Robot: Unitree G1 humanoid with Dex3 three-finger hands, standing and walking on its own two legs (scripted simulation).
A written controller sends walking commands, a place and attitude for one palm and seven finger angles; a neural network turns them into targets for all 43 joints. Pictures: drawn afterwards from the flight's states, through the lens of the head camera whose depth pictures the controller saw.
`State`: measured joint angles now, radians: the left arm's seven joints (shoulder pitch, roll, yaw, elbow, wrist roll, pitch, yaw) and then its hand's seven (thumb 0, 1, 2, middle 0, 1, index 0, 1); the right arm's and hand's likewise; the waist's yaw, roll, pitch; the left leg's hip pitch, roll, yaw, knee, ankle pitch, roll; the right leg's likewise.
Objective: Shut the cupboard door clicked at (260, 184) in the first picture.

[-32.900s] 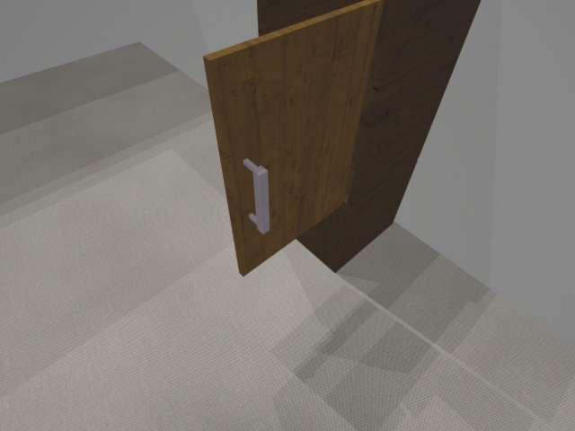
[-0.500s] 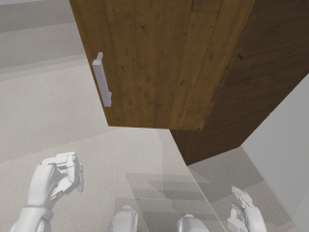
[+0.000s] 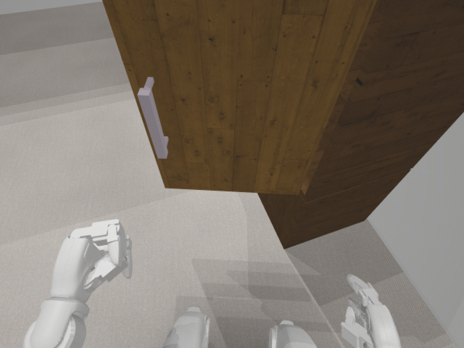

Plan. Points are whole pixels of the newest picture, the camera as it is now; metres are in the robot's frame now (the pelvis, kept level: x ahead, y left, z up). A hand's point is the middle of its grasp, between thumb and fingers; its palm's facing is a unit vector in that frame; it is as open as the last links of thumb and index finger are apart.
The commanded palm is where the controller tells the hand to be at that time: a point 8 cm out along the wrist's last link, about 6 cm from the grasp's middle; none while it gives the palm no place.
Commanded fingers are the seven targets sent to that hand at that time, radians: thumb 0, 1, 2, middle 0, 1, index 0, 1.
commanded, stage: bring the fist close to the handle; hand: left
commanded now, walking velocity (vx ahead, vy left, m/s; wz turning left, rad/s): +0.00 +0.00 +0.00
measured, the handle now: (156, 120) +0.52 +0.20 +0.06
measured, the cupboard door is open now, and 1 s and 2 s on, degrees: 68 68 61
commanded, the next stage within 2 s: push the door shut along its arc in 1.26 s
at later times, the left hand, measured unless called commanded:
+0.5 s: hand (147, 192) +0.35 +0.17 +0.06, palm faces +0.00 -1.00 -0.02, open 3.1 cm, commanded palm +0.34 +0.23 +0.06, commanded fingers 0.00 0.90 0.90 -1.30 -1.50 -1.30 -1.50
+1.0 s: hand (162, 152) +0.44 +0.17 +0.06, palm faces +0.01 -1.00 -0.02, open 3.1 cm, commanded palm +0.40 +0.22 +0.06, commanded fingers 0.00 0.90 0.90 -1.30 -1.50 -1.30 -1.50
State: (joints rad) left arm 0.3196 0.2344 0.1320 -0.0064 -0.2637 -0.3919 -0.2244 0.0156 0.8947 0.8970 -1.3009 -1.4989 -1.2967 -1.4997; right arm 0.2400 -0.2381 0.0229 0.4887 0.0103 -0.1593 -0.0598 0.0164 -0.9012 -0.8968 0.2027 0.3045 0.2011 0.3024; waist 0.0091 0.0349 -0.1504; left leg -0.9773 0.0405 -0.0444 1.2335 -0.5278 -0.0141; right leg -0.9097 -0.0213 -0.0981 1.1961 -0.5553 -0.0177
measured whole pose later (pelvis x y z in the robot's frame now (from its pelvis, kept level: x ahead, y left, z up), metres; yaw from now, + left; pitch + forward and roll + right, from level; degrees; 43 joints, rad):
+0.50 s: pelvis +0.00 +0.00 +0.01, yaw -1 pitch +16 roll -1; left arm -0.18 0.25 0.19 0.44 -0.22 -0.38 -0.18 0.02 0.90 0.90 -1.30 -1.50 -1.30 -1.50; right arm 0.27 -0.25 0.01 0.59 0.01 -0.11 -0.05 0.02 -0.90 -0.90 0.20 0.30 0.20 0.30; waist -0.03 0.02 -0.13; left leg -0.96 0.04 -0.01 1.17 -0.49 -0.01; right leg -0.92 -0.02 -0.07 1.15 -0.52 -0.01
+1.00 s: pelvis +0.00 +0.01 +0.01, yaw -2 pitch +20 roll -1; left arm -0.56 0.30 0.28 0.85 -0.15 -0.45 -0.16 0.02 0.90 0.90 -1.30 -1.50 -1.29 -1.50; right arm 0.30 -0.25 0.00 0.63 0.00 -0.05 -0.02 0.01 -0.90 -0.90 0.20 0.30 0.20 0.30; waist -0.08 0.02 -0.14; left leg -1.02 0.05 0.01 1.17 -0.49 0.00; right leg -0.98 -0.01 -0.05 1.14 -0.50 -0.01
